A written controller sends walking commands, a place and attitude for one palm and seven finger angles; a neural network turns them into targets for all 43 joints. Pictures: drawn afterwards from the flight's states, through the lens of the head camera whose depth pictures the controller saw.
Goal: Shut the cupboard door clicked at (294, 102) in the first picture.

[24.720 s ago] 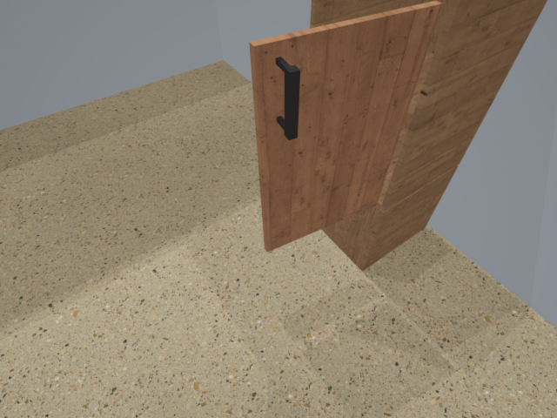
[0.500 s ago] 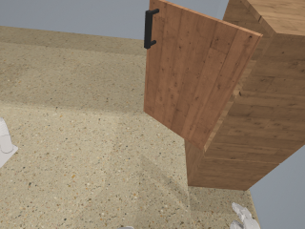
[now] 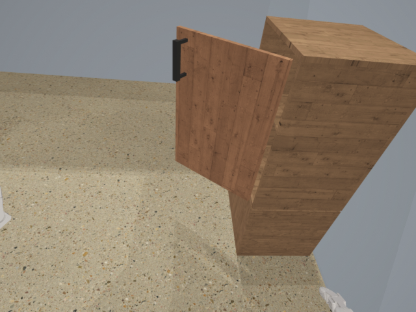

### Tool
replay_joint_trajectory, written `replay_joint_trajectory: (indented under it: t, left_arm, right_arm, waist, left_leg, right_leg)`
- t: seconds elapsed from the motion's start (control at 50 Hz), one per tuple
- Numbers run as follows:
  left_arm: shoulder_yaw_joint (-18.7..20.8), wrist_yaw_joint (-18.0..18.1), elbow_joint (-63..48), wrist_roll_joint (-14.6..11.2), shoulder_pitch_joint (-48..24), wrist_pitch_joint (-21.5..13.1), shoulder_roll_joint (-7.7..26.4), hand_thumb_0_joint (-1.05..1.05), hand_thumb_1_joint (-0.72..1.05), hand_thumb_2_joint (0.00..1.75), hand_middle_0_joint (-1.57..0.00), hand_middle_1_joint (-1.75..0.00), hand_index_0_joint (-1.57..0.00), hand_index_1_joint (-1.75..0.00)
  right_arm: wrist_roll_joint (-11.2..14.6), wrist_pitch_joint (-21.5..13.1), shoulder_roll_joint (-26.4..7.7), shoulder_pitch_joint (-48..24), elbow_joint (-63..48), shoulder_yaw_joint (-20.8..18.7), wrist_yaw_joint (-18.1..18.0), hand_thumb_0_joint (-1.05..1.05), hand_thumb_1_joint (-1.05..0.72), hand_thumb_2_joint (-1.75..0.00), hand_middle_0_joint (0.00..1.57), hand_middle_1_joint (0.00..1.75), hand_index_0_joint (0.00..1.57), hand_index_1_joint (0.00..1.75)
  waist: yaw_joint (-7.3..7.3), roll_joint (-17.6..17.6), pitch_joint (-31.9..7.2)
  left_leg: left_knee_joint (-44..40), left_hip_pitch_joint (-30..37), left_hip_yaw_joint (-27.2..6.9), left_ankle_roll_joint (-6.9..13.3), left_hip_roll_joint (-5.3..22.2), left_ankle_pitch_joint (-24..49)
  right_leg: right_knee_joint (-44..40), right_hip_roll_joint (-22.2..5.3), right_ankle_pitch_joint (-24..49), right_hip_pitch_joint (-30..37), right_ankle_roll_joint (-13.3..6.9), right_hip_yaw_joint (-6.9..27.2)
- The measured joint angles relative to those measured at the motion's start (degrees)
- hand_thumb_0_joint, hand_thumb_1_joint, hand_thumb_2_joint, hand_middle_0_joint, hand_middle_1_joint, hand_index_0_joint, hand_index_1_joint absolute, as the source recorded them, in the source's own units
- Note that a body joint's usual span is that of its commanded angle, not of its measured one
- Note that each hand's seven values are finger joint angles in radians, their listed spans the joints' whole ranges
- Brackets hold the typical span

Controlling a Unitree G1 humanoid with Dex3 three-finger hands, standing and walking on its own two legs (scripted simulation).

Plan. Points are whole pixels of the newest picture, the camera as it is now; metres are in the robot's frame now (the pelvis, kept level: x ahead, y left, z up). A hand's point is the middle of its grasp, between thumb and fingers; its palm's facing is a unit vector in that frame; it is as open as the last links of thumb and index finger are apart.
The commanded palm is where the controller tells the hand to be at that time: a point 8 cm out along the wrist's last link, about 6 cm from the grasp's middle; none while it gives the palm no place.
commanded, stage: stop stepping back and stand still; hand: left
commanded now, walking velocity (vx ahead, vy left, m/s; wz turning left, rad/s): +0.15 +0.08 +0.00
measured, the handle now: (180, 59) +0.84 +0.18 +0.16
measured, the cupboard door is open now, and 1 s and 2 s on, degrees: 53 53 53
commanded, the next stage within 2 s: let the arm hang, fingers relaxed in 1.22 s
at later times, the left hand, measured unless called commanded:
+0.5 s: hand out of the picture +0.13 +0.33 +0.19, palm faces +0.52 -0.73 -0.45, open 7.4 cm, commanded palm +0.08 +0.35 +0.19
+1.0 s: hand out of the picture +0.10 +0.35 +0.16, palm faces +0.46 -0.76 -0.46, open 7.4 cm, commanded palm +0.05 +0.36 +0.19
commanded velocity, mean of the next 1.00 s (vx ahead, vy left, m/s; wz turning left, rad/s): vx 0.04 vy -0.02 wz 0.00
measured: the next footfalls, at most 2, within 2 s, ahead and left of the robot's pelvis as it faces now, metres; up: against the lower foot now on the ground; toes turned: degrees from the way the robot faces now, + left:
left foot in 0.08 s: +0.03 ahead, +0.15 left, +0.00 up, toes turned +3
right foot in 0.34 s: -0.08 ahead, -0.08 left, +0.00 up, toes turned +2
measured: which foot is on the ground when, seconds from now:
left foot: up 0.00-0.06, down 0.08-1.00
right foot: down 0.00-0.16, up 0.18-0.32, down 0.34-1.00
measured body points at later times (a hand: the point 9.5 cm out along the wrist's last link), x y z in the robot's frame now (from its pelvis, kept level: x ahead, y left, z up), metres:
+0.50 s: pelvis -0.05 +0.04 +0.00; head -0.08 +0.05 +0.45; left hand +0.09 +0.37 +0.21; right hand +0.10 -0.18 -0.09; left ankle -0.03 +0.14 -0.71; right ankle -0.11 -0.08 -0.73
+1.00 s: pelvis -0.08 +0.06 +0.01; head -0.09 +0.07 +0.46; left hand +0.07 +0.38 +0.18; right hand +0.10 -0.16 -0.07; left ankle -0.01 +0.15 -0.73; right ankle -0.12 -0.08 -0.73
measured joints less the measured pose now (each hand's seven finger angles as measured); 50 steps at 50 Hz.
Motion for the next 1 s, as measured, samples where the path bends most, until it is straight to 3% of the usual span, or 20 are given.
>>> replay_joint_trajectory:
  t: [0.06,0.1,0.16,0.2,0.26,0.34,0.36,0.4,0.46,0.5,0.56,0.64,0.7,0.76,0.86,0.92,1.0]
  left_arm:
    - [-2.6,2.3,10.1,0.8,-10.3,2.2,-6.2,0.01,0.89,0.90,-0.22,-0.30,-0.22,-0.30]
    - [-5.0,3.4,16.0,1.1,-16.4,4.1,-10.0,0.01,0.89,0.90,-0.21,-0.30,-0.22,-0.30]
    - [-7.3,3.5,16.8,0.9,-15.3,6.7,-12.8,0.01,0.90,0.90,-0.20,-0.30,-0.21,-0.30]
    - [-8.6,2.5,12.3,0.8,-11.3,7.7,-11.9,0.02,0.90,0.90,-0.20,-0.30,-0.20,-0.30]
    - [-9.3,1.4,3.8,1.3,-6.4,6.3,-7.7,0.03,0.90,0.90,-0.21,-0.30,-0.21,-0.30]
    - [-5.0,1.5,-2.9,2.0,-2.8,2.7,-1.6,0.03,0.89,0.90,-0.21,-0.30,-0.21,-0.30]
    - [-3.7,1.6,-2.8,2.0,-2.7,1.9,-0.9,0.02,0.89,0.90,-0.22,-0.30,-0.22,-0.30]
    - [-2.4,1.6,-0.3,1.7,-3.7,1.2,-1.5,0.02,0.89,0.90,-0.22,-0.30,-0.22,-0.30]
    - [-3.0,1.8,5.2,0.8,-5.5,1.9,-3.4,0.02,0.89,0.90,-0.22,-0.30,-0.22,-0.30]
    - [-4.1,1.8,9.1,0.7,-7.0,2.8,-5.1,0.01,0.89,0.90,-0.21,-0.30,-0.22,-0.30]
    - [-6.3,1.8,13.2,0.9,-8.9,4.7,-8.4,0.01,0.89,0.90,-0.21,-0.30,-0.21,-0.30]
    - [-9.3,1.5,13.4,1.4,-10.5,7.0,-11.1,0.02,0.90,0.90,-0.21,-0.30,-0.21,-0.30]
    - [-9.8,1.2,8.4,1.9,-10.3,6.6,-9.8,0.02,0.90,0.90,-0.21,-0.30,-0.21,-0.30]
    - [-7.5,1.1,2.7,2.0,-9.3,4.0,-5.9,0.03,0.89,0.90,-0.21,-0.30,-0.21,-0.30]
    - [-2.8,1.0,1.3,1.0,-5.1,1.1,-2.2,0.02,0.89,0.90,-0.21,-0.30,-0.22,-0.30]
    - [-3.1,0.7,4.7,0.4,-3.6,2.0,-3.1,0.02,0.89,0.90,-0.21,-0.30,-0.22,-0.30]
    - [-5.9,0.7,10.2,0.6,-4.5,4.6,-6.8,0.02,0.89,0.90,-0.21,-0.30,-0.22,-0.30]
  right_arm:
    - [0.1,-1.0,-3.1,2.3,1.4,-0.8,-1.2,0.02,-0.91,-0.89,0.20,0.30,0.20,0.30]
    - [0.4,-1.6,-4.1,1.7,3.3,-1.4,-1.6,0.02,-0.91,-0.89,0.20,0.30,0.20,0.29]
    - [0.5,-2.2,-2.5,-0.8,3.4,-0.4,-1.3,0.02,-0.91,-0.89,0.20,0.30,0.20,0.29]
    - [0.1,-3.6,0.1,-1.5,1.8,0.6,-0.8,0.02,-0.91,-0.89,0.20,0.30,0.20,0.29]
    - [-0.8,-6.0,4.1,-1.1,0.4,2.4,0.1,0.02,-0.91,-0.89,0.20,0.30,0.20,0.29]
    - [-1.5,-7.1,6.3,-0.2,0.0,4.3,1.3,0.02,-0.90,-0.89,0.20,0.30,0.20,0.30]
    - [-1.6,-6.8,6.2,-0.3,0.1,4.4,1.5,0.02,-0.90,-0.89,0.20,0.30,0.20,0.30]
    - [-1.6,-5.6,5.0,-1.2,0.8,4.1,1.6,0.02,-0.90,-0.89,0.20,0.30,0.20,0.30]
    - [-0.7,-3.5,2.8,-1.3,2.3,2.9,2.0,0.02,-0.90,-0.89,0.20,0.30,0.20,0.30]
    - [-0.2,-2.5,1.6,-0.8,3.3,2.3,2.0,0.02,-0.90,-0.89,0.20,0.30,0.20,0.30]
    - [-0.1,-2.0,-0.5,-0.4,3.3,1.6,1.3,0.02,-0.90,-0.89,0.20,0.30,0.20,0.30]
    - [0.1,-2.4,-0.3,-2.3,3.4,0.9,0.2,0.02,-0.91,-0.89,0.20,0.30,0.20,0.30]
    - [-0.5,-4.3,0.9,-3.9,1.3,1.4,0.1,0.02,-0.91,-0.89,0.20,0.30,0.20,0.29]
    - [-0.7,-5.9,2.2,-4.9,-0.9,2.1,0.5,0.02,-0.91,-0.89,0.20,0.30,0.20,0.29]
    - [-0.4,-5.3,2.8,-5.5,-1.8,2.5,1.4,0.02,-0.91,-0.89,0.20,0.30,0.20,0.30]
    - [-0.1,-4.4,2.5,-4.8,-1.0,2.5,1.4,0.01,-0.91,-0.89,0.20,0.30,0.20,0.30]
    - [0.1,-3.7,1.7,-3.3,0.6,2.4,0.7,0.02,-0.91,-0.89,0.20,0.30,0.20,0.30]
  waist:
    - [-0.28,2.4,-1.5]
    - [-0.93,2.7,0.4]
    - [-0.86,0.6,4.9]
    - [-2.02,-1.3,7.1]
    - [-3.01,-3.8,8.3]
    - [-2.64,-3.8,6.1]
    - [-2.32,-3.2,5.3]
    - [-1.74,0.1,4.5]
    - [-0.75,3.0,3.2]
    - [-0.17,3.0,2.6]
    - [-0.42,3.2,3.1]
    - [-0.17,0.1,5.7]
    - [-0.87,-1.5,7.8]
    - [-1.63,-2.1,8.9]
    - [-2.14,0.3,8.0]
    - [-1.61,1.9,6.8]
    - [-0.65,3.1,5.7]
  left_leg:
    - [-9.5,7.6,-1.5,1.1,2.1,0.3]
    - [-13.1,8.9,-2.2,1.0,1.2,0.1]
    - [-15.9,10.3,0.3,1.6,-0.1,4.0]
    - [-18.2,10.9,1.2,1.9,-0.4,6.0]
    - [-21.3,11.1,1.0,1.8,-0.4,8.4]
    - [-21.5,9.0,0.7,1.4,0.1,9.3]
    - [-20.7,8.1,1.0,1.4,0.1,8.9]
    - [-18.2,6.7,0.7,1.5,0.8,6.6]
    - [-10.2,5.1,0.8,1.2,0.4,2.7]
    - [-8.4,5.5,1.7,1.3,0.1,1.3]
    - [-16.5,9.6,1.9,2.1,0.6,6.8]
    - [-17.0,10.8,3.3,3.4,-1.3,5.6]
    - [-18.8,10.6,3.4,3.4,-1.1,7.3]
    - [-20.0,9.4,2.9,3.1,-0.8,9.0]
    - [-21.3,8.2,2.3,2.7,0.4,10.4]
    - [-21.8,8.5,2.5,2.7,0.5,10.8]
    - [-22.7,9.2,2.4,2.8,0.3,11.3]
  right_leg:
    - [1.2,-1.2,0.2,-1.2,2.2,-2.5]
    - [2.7,-2.9,-0.1,-2.1,3.2,-4.1]
    - [1.3,-4.5,2.3,-2.1,3.6,-1.8]
    - [1.4,-4.2,3.1,-2.7,2.8,-0.2]
    - [3.0,-1.9,2.4,-2.7,2.0,-0.1]
    - [-1.8,0.8,1.4,1.3,0.5,-2.6]
    - [-3.7,1.0,-0.3,2.2,-1.1,-2.3]
    - [-4.5,1.9,0.7,2.1,-2.0,-2.2]
    - [-4.8,1.7,1.5,3.0,-0.8,-1.8]
    - [-4.4,0.7,0.9,3.9,-0.2,-1.4]
    - [-1.4,-0.2,-1.4,4.3,0.9,-1.9]
    - [1.3,-2.3,-1.6,3.9,2.1,-0.9]
    - [1.6,-2.0,-0.9,2.7,1.5,-0.4]
    - [-1.9,-1.5,0.3,2.7,1.6,-0.5]
    - [-5.3,-0.2,3.2,2.5,1.6,-0.9]
    - [-6.1,-0.2,3.8,2.8,1.7,-0.6]
    - [-6.7,-0.3,4.1,3.4,1.8,-0.8]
